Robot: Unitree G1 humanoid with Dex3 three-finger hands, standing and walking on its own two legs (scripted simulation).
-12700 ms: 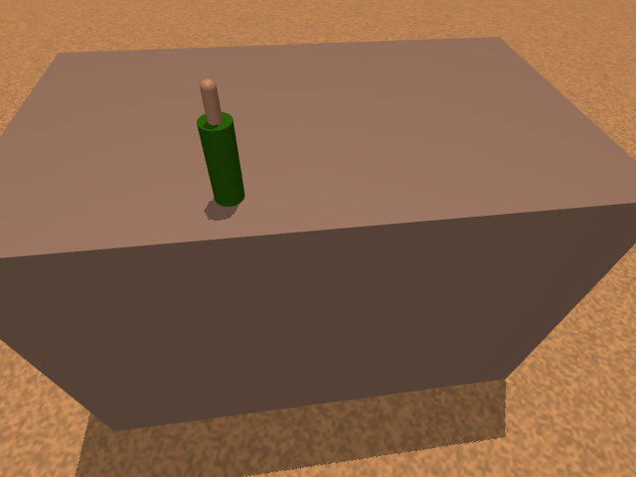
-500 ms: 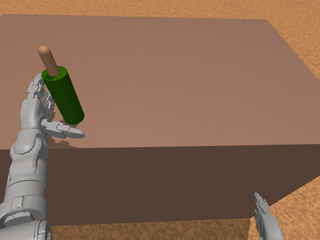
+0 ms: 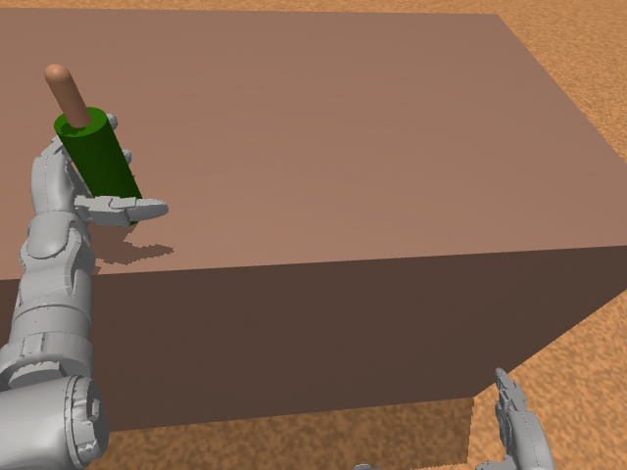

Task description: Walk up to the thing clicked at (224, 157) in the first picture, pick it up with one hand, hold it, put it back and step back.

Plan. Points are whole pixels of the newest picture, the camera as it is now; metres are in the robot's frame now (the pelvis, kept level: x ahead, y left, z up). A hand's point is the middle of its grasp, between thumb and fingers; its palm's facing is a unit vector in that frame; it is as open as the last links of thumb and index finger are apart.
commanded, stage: close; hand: left
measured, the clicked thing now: (96, 152) +0.46 +0.22 +0.16
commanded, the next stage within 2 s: settle in 0.36 s
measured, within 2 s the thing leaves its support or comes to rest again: leaves its support in 0.68 s
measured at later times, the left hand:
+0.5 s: hand (111, 187) +0.46 +0.22 +0.11, palm faces +0.20 -0.98 +0.01, open 7.5 cm
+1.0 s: hand (99, 160) +0.45 +0.22 +0.16, palm faces +0.19 -0.98 +0.00, open 6.9 cm
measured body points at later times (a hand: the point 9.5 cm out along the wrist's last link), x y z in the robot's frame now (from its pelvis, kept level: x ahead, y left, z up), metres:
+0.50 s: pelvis +0.02 +0.01 +0.00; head +0.06 +0.02 +0.45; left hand +0.44 +0.27 +0.12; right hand +0.17 -0.26 -0.05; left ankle +0.02 +0.13 -0.70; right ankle +0.02 -0.15 -0.70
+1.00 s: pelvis +0.01 +0.00 +0.00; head +0.04 +0.00 +0.45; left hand +0.43 +0.27 +0.17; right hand +0.17 -0.26 -0.05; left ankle +0.02 +0.13 -0.70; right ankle +0.02 -0.15 -0.70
